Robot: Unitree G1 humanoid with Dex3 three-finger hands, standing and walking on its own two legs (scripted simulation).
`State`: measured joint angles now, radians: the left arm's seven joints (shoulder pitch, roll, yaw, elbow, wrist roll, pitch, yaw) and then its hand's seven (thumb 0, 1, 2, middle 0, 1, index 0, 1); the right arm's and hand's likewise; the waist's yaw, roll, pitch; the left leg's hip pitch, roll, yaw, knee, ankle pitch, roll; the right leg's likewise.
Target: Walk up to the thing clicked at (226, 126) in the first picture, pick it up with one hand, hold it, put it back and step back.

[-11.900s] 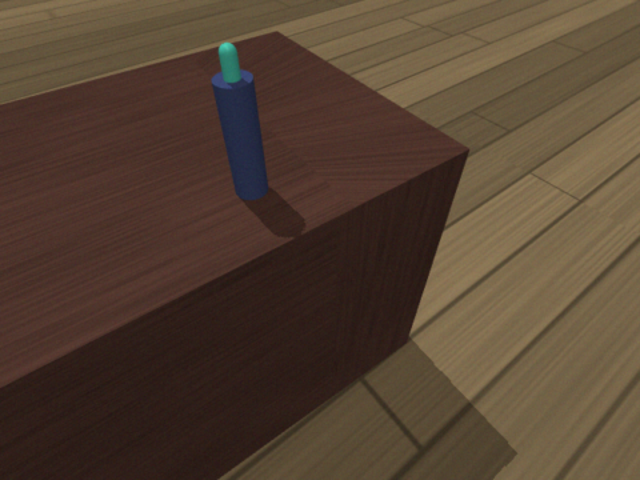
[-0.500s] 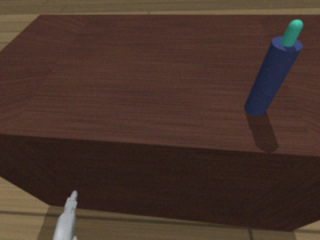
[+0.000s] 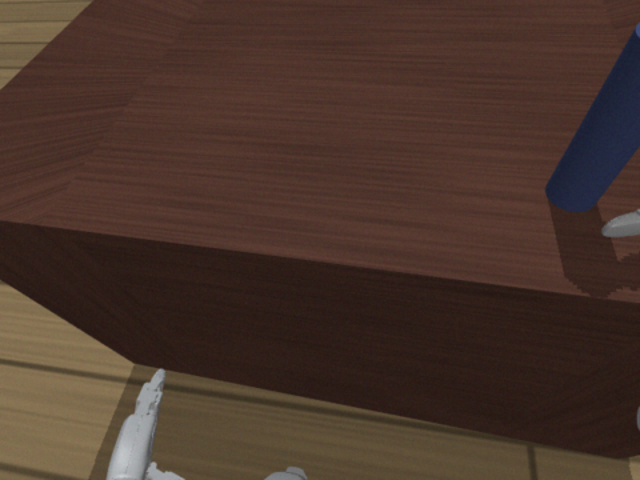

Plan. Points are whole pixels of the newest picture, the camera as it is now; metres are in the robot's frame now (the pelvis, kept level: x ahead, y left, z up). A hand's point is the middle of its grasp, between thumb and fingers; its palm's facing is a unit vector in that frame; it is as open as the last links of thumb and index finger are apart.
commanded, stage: close in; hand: right
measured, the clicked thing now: (624, 111) +0.48 -0.23 +0.19
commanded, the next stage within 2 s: rest palm in 0.42 s
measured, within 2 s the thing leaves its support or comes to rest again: leaves its support in 1.66 s
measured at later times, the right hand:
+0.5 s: hand (606, 165) +0.46 -0.24 +0.13, palm faces +0.19 +0.98 +0.04, open 17.6 cm
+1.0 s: hand (598, 150) +0.48 -0.23 +0.14, palm faces +0.21 +0.98 +0.02, open 16.0 cm
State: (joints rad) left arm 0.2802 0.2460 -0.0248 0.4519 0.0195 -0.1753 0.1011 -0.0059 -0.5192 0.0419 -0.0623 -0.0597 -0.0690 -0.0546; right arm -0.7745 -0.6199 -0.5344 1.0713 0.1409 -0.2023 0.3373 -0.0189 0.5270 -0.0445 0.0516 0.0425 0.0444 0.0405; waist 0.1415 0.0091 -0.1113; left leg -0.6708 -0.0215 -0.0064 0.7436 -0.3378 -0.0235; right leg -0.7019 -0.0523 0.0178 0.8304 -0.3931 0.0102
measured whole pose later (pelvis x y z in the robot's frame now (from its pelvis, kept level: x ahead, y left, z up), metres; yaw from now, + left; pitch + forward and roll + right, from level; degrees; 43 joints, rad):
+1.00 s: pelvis -0.01 +0.01 -0.01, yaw -1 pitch +14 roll +1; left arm 0.34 0.23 0.03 0.29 -0.01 -0.09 0.03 -0.01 -0.54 0.06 -0.05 -0.05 -0.05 -0.05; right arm -0.89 -0.53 -0.44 1.07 0.09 -0.17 0.14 -0.02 0.59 -0.07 0.43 0.23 0.42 0.23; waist 0.14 0.00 -0.11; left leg -0.70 -0.01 -0.01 0.82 -0.36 -0.01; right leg -0.70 -0.04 0.02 0.85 -0.39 0.02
